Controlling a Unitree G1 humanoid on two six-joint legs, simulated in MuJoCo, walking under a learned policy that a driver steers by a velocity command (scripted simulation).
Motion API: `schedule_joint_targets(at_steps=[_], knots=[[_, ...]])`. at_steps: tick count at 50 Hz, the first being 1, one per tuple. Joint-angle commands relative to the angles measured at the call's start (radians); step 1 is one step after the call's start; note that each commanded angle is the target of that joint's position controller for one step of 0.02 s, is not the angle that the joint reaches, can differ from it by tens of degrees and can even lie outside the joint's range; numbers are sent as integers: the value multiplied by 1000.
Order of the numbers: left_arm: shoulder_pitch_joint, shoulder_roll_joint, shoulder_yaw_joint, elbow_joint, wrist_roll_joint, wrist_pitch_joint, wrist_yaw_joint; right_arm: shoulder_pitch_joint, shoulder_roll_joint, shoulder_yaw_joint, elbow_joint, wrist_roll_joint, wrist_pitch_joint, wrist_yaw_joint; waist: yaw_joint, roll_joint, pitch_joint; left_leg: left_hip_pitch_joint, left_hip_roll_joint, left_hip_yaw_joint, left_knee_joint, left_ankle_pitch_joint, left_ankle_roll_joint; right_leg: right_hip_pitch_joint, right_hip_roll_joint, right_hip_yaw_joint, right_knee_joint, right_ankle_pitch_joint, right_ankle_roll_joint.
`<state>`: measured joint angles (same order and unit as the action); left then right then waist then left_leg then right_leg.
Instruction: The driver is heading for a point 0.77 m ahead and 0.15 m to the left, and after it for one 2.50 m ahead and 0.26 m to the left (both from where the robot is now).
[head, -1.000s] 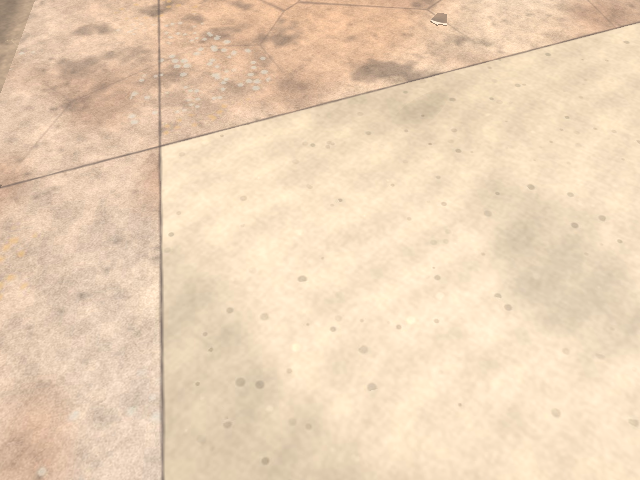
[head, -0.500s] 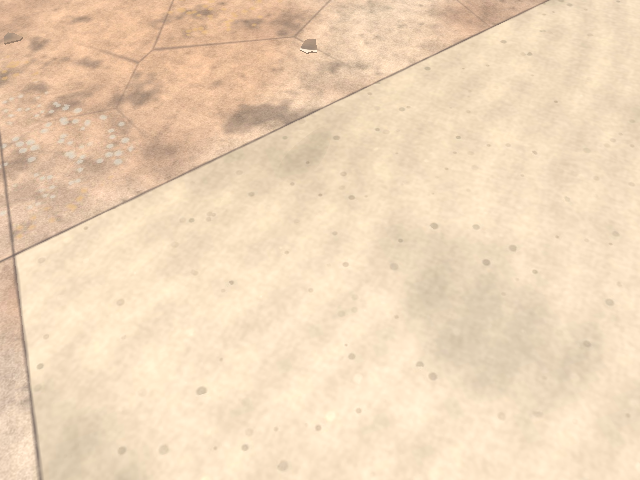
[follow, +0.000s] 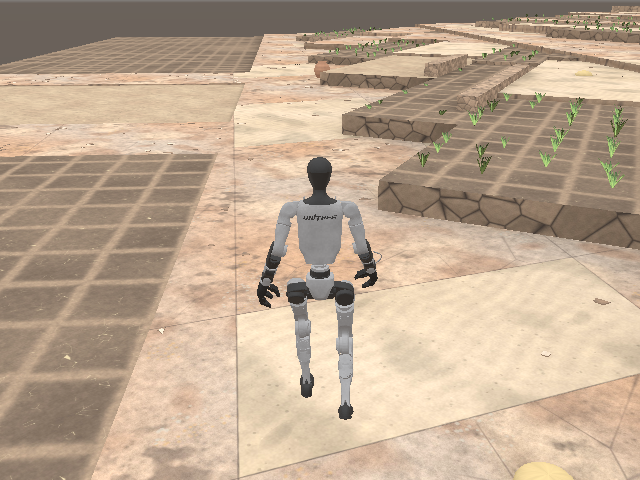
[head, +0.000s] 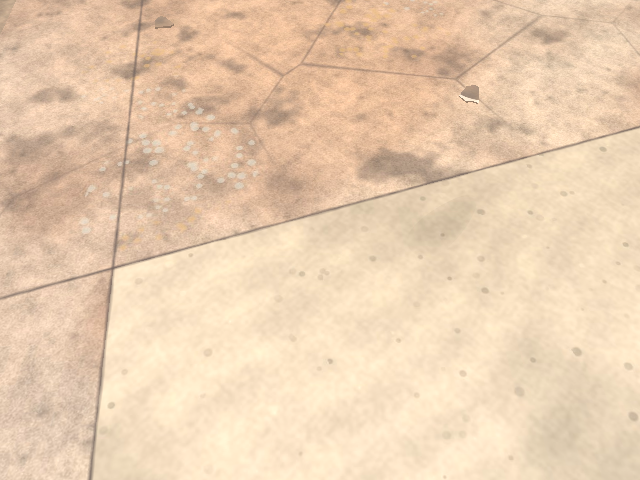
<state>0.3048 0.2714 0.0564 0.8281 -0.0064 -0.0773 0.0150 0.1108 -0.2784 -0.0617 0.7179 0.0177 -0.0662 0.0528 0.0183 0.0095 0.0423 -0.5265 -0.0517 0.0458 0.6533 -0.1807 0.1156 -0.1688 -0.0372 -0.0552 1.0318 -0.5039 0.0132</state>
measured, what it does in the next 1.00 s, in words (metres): walks ahead, turning left: right foot, then left foot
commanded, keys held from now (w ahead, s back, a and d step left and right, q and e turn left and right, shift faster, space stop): w+q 0.86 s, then w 0.08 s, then w+e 0.02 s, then e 0.04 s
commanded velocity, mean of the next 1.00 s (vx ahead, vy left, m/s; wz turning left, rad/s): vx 0.50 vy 0.00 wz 0.55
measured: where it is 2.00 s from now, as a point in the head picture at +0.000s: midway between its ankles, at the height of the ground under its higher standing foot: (229, 351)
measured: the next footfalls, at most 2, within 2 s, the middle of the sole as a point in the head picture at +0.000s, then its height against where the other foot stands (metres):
right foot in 0.42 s outside the picture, level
left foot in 0.94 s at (213, 408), level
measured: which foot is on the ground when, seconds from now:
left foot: down 0.00-0.44, up 0.46-0.92, down 0.94-1.00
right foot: up 0.00-0.40, down 0.42-0.96, up 0.98-1.00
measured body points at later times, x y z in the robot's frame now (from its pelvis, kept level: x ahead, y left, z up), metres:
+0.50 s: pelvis +0.29 -0.02 +0.01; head +0.31 -0.02 +0.46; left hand +0.41 +0.28 -0.06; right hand +0.43 -0.28 -0.10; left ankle +0.13 +0.06 -0.65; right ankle +0.39 -0.11 -0.71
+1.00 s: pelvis +0.51 +0.12 +0.00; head +0.54 +0.15 +0.45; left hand +0.37 +0.38 -0.13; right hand +0.83 +0.04 -0.07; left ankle +0.54 +0.24 -0.71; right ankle +0.42 -0.10 -0.65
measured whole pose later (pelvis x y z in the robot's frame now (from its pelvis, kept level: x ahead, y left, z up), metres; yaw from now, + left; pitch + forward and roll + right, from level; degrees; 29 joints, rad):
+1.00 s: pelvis +0.51 +0.12 +0.00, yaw +35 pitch +2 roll -1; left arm 0.32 0.31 0.06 0.86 -0.02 -0.07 0.00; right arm 0.08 -0.28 -0.06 0.59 0.01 -0.03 0.04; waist 0.05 0.00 0.06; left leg -0.50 -0.02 0.05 0.65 -0.18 0.09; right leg -0.14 -0.09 -0.10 0.95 -0.50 0.02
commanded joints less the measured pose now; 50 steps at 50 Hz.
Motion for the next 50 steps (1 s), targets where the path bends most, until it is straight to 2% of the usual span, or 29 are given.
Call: schedule_joint_targets(at_steps=[1,2,3,4,7,10,12,15,18,19,20,21,22,23,24,25,26,27,29,33,38,42,43,45,46,47,48,49,50], knots=[[-96,130,10,-160,-31,-84,-20,258,-169,-54,-14,1,-10,-17,-121,48,-247,762,324,-631,-338,9,237,-663,-4,167,340,77,-36],[-109,124,12,-154,-8,-83,-10,182,-139,-44,-34,4,-8,-18,-71,-25,-167,594,280,-523,-347,104,203,-606,-44,153,249,132,-31],[-100,137,23,-153,11,-72,-4,134,-109,-33,-53,-3,-7,-21,-33,-19,-128,473,246,-452,-371,195,190,-530,-69,150,184,166,-22],[-81,133,26,-157,16,-57,-5,115,-104,-31,-67,-11,-5,-24,-7,6,-116,400,225,-425,-396,232,189,-477,-78,149,151,185,-12],[-81,94,19,-170,26,-28,0,129,-136,-40,-67,-7,-11,-38,7,21,-91,288,189,-338,-423,347,192,-449,-69,114,23,252,32],[-198,65,5,-202,26,-26,2,171,-154,-46,-54,3,-4,-55,-33,48,-67,255,138,-283,-411,305,146,-436,-34,100,-210,440,53],[-272,53,-1,-216,18,-33,-7,199,-154,-45,-47,8,4,-62,-67,73,-66,255,118,-282,-391,228,117,-390,3,96,-363,546,54],[-343,76,4,-238,2,-46,-23,243,-160,-47,-33,12,14,-66,-97,91,-62,304,149,-357,-351,148,105,-353,35,109,-475,569,46],[-326,116,23,-242,-2,-61,-34,243,-156,-48,-34,10,22,-71,-71,114,-63,385,186,-460,-271,113,84,-307,43,136,-543,472,10],[-284,126,30,-233,-3,-66,-34,227,-153,-48,-40,8,25,-71,-45,129,-69,391,185,-478,-238,130,72,-253,44,129,-564,443,-8],[-200,142,42,-213,1,-71,-29,208,-133,-41,-49,6,25,-70,3,128,-103,375,149,-465,-165,175,48,-130,43,114,-608,453,-36],[-75,182,58,-199,18,-75,-21,193,-83,-23,-68,-2,21,-65,64,79,-213,296,97,-408,35,150,13,95,-66,200,-586,439,-93],[60,266,78,-185,38,-70,-14,291,-17,-3,-91,0,13,-66,59,-136,-364,6,-38,-269,373,-139,-58,462,-292,534,-600,354,-221],[101,249,78,-154,16,-57,-24,350,-56,0,-102,20,6,-66,40,-359,-395,-230,-25,-227,582,-424,-81,541,-415,878,-697,102,-305],[48,156,55,-176,5,-52,-21,291,-149,-23,-84,26,11,-65,61,-206,-252,-296,37,-245,670,-340,-91,423,-377,776,-728,-19,-265],[3,121,43,-181,8,-41,-16,202,-164,-29,-99,13,18,-64,65,-120,-150,-290,72,-204,677,-254,-95,294,-329,610,-735,46,-221],[-40,103,33,-178,13,-35,-16,161,-148,-30,-112,2,22,-61,44,-79,-80,-261,99,-190,637,-196,-98,173,-281,496,-763,159,-204],[-67,84,26,-172,16,-35,-16,148,-134,-34,-118,0,26,-56,20,-92,-45,-228,128,-188,593,-157,-98,98,-243,409,-790,241,-191],[-81,84,26,-156,15,-41,-18,169,-90,-28,-117,11,37,-48,-3,-126,-31,-172,147,-159,557,-120,-103,23,-209,289,-836,337,-188],[-64,131,43,-112,16,-49,-17,113,-64,-20,-138,2,45,-48,-2,-84,-24,-230,163,-155,435,-6,-127,53,-225,154,-870,513,-213],[-39,165,48,-72,8,-30,-8,-27,-37,-7,-164,4,29,-19,50,-70,2,-186,150,-83,152,210,-115,109,-202,-7,-862,577,-173],[8,200,57,-39,-10,-10,-8,-118,-39,-6,-207,10,27,5,72,-72,39,-169,131,-25,26,148,-78,205,-240,-56,-835,632,-154],[7,210,60,-35,-16,-4,-8,-120,-48,-10,-215,9,28,9,62,-78,37,-148,116,-7,6,101,-61,230,-248,-73,-804,719,-145],[14,237,66,-26,-26,7,-4,-65,-75,-26,-216,0,32,8,11,-109,-17,-5,48,41,-20,-11,-15,249,-251,-101,-673,1061,-133],[6,245,66,-23,-29,13,-1,49,-108,-47,-189,-2,34,4,-64,-106,-81,153,6,59,-71,-2,16,231,-234,-125,-524,1179,-118],[11,220,54,-21,-26,13,2,220,-159,-77,-140,1,37,-11,-149,-76,-168,427,-16,41,-123,80,51,104,-199,-151,-317,1126,-90],[45,120,16,-42,21,4,-4,354,-242,-94,-108,0,44,-35,-162,126,-280,761,217,-277,-95,178,116,-202,-134,-148,23,495,-52],[126,70,-11,-61,4,-21,-21,303,-285,-83,-134,-7,31,-32,-77,283,-448,951,459,-815,-269,105,307,-492,42,11,335,-108,-10],[15,186,20,-54,-37,-36,-30,283,-193,-58,-139,-20,23,-23,-142,98,-411,872,449,-710,-302,215,256,-546,-7,137,389,-62,-14]])
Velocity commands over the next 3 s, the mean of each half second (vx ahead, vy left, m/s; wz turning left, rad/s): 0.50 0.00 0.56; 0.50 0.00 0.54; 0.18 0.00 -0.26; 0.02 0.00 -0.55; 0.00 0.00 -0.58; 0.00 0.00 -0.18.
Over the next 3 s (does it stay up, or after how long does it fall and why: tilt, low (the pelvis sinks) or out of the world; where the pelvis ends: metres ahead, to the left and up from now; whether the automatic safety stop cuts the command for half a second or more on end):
stays up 0.71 0.23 0.02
